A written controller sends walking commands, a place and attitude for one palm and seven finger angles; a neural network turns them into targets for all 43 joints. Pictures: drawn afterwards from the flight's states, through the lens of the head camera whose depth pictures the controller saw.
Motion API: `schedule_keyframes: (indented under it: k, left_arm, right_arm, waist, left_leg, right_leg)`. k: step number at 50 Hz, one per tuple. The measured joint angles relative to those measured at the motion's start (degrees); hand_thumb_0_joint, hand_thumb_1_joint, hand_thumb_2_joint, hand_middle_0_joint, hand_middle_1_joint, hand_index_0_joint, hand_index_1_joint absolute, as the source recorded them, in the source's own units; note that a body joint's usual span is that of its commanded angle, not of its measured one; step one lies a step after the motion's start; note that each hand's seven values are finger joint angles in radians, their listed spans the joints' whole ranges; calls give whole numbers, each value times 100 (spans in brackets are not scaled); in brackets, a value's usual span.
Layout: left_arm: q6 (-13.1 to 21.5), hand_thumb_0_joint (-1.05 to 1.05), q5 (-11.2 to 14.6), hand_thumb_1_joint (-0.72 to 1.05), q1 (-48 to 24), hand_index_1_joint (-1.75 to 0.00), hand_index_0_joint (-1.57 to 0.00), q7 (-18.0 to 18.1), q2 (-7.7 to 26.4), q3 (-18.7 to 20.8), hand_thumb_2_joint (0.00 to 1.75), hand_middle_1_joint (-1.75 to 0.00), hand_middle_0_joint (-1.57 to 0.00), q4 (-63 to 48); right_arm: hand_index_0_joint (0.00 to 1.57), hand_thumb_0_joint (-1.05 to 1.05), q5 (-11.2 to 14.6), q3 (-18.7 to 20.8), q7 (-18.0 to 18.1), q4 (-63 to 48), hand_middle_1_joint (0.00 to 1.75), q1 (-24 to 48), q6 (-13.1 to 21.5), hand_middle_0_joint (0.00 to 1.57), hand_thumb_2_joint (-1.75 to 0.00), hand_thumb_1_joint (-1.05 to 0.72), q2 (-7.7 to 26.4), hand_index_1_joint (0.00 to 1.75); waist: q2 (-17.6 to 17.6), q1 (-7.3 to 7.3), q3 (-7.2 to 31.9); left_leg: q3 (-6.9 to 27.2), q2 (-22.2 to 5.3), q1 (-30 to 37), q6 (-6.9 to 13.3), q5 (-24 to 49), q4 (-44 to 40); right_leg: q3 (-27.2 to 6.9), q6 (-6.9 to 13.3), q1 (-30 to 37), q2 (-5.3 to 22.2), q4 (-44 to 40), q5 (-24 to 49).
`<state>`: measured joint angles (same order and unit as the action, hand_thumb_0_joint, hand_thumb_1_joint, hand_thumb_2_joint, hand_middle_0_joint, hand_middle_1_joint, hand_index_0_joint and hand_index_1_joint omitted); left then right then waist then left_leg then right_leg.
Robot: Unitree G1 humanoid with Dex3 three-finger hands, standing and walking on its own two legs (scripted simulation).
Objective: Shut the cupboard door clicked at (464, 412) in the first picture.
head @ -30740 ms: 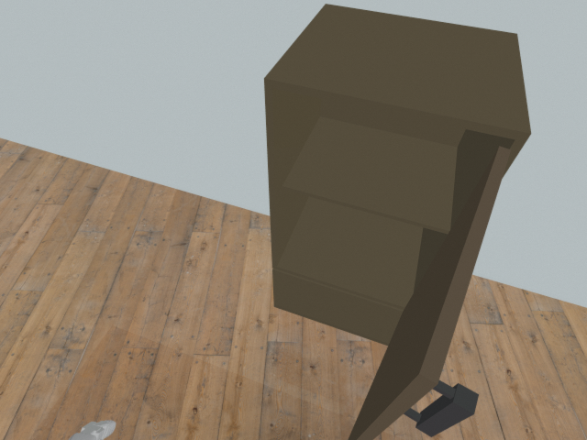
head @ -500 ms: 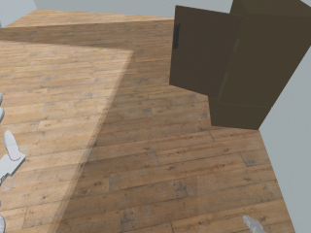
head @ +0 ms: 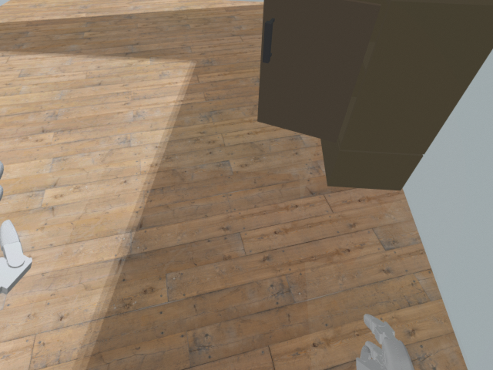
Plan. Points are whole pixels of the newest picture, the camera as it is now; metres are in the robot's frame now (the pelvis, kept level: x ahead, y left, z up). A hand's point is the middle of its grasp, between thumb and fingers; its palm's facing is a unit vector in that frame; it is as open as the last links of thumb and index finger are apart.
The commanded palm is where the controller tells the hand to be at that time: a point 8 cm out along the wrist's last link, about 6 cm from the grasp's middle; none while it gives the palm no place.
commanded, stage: stop stepping back and stand still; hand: left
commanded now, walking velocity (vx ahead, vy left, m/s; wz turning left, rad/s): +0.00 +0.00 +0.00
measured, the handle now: (269, 40) +1.26 -0.03 -0.04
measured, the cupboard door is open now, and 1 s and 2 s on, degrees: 71 71 71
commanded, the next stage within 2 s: let the arm hang, fingers relaxed in 0.06 s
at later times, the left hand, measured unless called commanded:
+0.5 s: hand out of the picture +0.01 +0.20 -0.17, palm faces +0.02 -0.98 -0.18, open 7.0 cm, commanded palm none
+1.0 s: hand out of the picture -0.06 +0.20 -0.17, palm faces +0.02 -0.98 -0.19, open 7.4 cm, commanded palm none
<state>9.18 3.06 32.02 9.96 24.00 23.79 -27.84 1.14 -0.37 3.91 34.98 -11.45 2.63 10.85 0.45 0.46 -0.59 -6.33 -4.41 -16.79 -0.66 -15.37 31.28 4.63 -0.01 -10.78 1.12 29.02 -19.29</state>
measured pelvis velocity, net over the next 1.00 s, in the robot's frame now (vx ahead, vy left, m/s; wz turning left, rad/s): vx -0.04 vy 0.03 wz -0.01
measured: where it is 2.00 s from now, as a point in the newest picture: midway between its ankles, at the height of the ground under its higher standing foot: outside the picture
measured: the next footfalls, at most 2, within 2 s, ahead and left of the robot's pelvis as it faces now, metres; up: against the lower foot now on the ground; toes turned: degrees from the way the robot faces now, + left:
none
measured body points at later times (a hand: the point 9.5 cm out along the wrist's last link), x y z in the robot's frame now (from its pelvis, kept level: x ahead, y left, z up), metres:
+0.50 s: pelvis -0.03 +0.02 +0.00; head -0.01 +0.04 +0.45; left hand +0.01 +0.25 -0.16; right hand +0.04 -0.24 -0.13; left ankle +0.01 +0.12 -0.73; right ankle -0.05 -0.11 -0.73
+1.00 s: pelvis -0.04 +0.03 +0.01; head -0.04 +0.03 +0.46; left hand -0.06 +0.25 -0.15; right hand -0.07 -0.18 -0.16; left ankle +0.01 +0.12 -0.73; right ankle -0.04 -0.11 -0.73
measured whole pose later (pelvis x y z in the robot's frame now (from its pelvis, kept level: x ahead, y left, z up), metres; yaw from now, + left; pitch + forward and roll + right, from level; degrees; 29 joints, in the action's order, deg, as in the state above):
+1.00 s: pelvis -0.04 +0.03 +0.01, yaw -1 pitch -2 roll +0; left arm -0.7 -0.9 17.9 1.9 7.8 0.7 65.0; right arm -1.2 0.7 1.2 64.1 -17.8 -0.9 7.6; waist 0.8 0.6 -2.1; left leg -8.4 -1.3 -13.8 2.5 -8.6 23.9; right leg 3.1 -2.2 -9.7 3.8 24.8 -13.2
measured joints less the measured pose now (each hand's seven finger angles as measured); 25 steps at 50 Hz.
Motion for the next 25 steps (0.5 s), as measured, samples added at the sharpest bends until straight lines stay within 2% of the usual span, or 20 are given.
schedule_keyframes:
  k: [8, 9, 10, 13, 15, 17, 20, 22, 25]
  left_arm:
    - [-3, 2, 17, 89, 104, -30, -21, -24, -12, -33, 90, -30, -21, -95]
    - [104, 2, -55, 89, -47, -30, -21, -84, 12, -180, 90, -30, -21, 200]
    - [51, 1, -139, 90, -343, -30, -21, -239, 25, -448, 90, -30, -21, 715]
    - [-553, 1, -298, 90, -1273, -30, -20, -687, -201, -1330, 90, -30, -20, 2871]
    - [-906, 1, -349, 91, -1658, -30, -20, -855, -423, -1793, 90, -30, -20, 4338]
    - [-1124, 1, -376, 91, -1826, -30, -20, -945, -660, -2144, 90, -30, -19, 5541]
    - [-1271, 1, -382, 91, -1827, -30, -20, -987, -1053, -2474, 90, -30, -20, 6851]
    - [-1292, 2, -372, 91, -1735, -30, -20, -996, -1305, -2587, 90, -30, -20, 7485]
    - [-1199, 0, -344, 99, -1625, -30, -21, -861, -1296, -2365, 90, -30, -20, 8078]
  right_arm:
    - [20, 2, -8, -7, 26, -58, 30, -38, 10, 20, -90, -90, 14, 30]
    - [20, 1, -9, 32, -79, 61, 30, -31, 155, 20, -90, -90, 68, 30]
    - [20, 1, -20, 55, -211, 213, 30, -2, 232, 20, -90, -90, 186, 30]
    - [20, 1, -108, 24, -443, 639, 30, 212, 57, 20, -90, -90, 591, 30]
    - [21, 1, -165, -1, -489, 846, 30, 358, -93, 20, -90, -90, 712, 30]
    - [21, 1, -213, -16, -496, 992, 30, 421, -195, 20, -90, -90, 703, 30]
    - [20, 1, -265, -48, -484, 1234, 30, 342, -299, 20, -90, -90, 581, 30]
    - [20, 1, -276, -69, -467, 1472, 29, 216, -352, 20, -90, -90, 481, 30]
    - [20, 1, -276, -72, -428, 1886, 29, -43, -425, 20, -90, -90, 289, 30]
  waist:
    - [-48, -1, 49]
    - [-8, -31, 77]
    - [56, -80, 121]
    - [321, -141, 232]
    - [394, -78, 205]
    - [326, 17, 117]
    - [86, 111, -58]
    - [-66, 110, -161]
    - [-229, 16, -262]
  left_leg:
    - [-19, 24, -33, 63, 53, -56]
    - [-4, 32, -95, 74, 56, -18]
    - [16, 65, -183, 95, 52, 49]
    - [44, 166, -395, 187, 21, 255]
    - [18, 218, -417, 230, 25, 300]
    - [-32, 262, -359, 249, 61, 261]
    - [-78, 291, -199, 249, 153, 111]
    - [-75, 282, -95, 243, 226, -15]
    - [-11, 243, -8, 220, 347, -192]
  right_leg:
    - [-14, -59, 4, 17, -149, 121]
    - [5, -66, -56, 29, -97, 133]
    - [27, -82, -135, 67, -10, 110]
    - [56, -149, -347, 186, 263, 3]
    - [30, -176, -413, 248, 394, -28]
    - [-19, -190, -422, 298, 469, -37]
    - [-61, -200, -328, 322, 427, 8]
    - [-54, -201, -219, 300, 287, 90]
    - [19, -162, -65, 233, 9, 247]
